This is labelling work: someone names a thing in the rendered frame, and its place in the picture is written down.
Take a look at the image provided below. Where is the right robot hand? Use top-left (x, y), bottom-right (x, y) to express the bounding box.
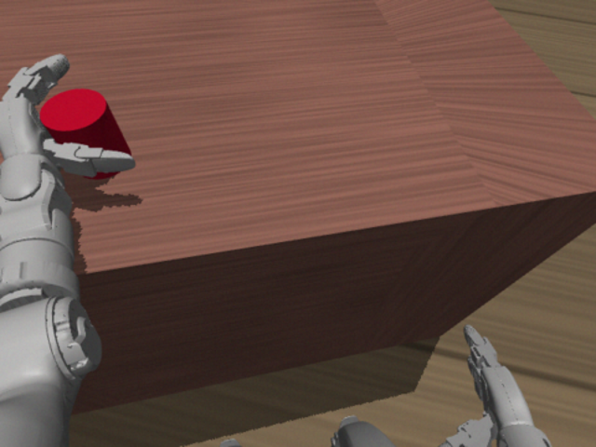
top-left (439, 325), bottom-right (535, 447)

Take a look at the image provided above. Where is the right robot arm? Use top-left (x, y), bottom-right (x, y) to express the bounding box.
top-left (496, 425), bottom-right (552, 447)

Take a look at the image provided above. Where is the left robot arm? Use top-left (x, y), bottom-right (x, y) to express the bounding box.
top-left (0, 154), bottom-right (102, 447)

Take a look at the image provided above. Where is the left robot hand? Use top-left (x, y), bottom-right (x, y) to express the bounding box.
top-left (0, 54), bottom-right (136, 178)

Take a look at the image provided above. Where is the can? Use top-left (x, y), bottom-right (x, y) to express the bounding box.
top-left (40, 88), bottom-right (131, 180)

